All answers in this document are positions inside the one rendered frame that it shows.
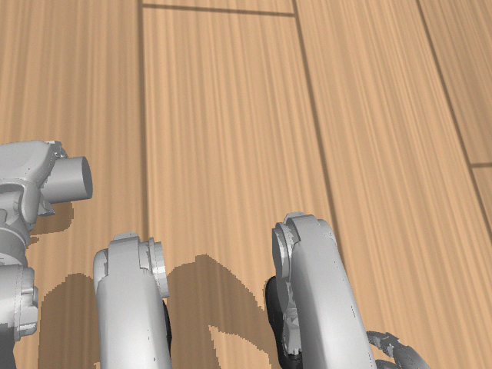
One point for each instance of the right robot foot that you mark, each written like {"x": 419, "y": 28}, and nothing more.
{"x": 275, "y": 317}

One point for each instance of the left robot arm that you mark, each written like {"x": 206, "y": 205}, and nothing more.
{"x": 19, "y": 203}

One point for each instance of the can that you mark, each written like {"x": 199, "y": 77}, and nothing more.
{"x": 69, "y": 180}

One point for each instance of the right robot hand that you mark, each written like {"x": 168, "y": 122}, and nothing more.
{"x": 405, "y": 357}

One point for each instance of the left robot hand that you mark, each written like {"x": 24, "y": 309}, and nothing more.
{"x": 31, "y": 161}

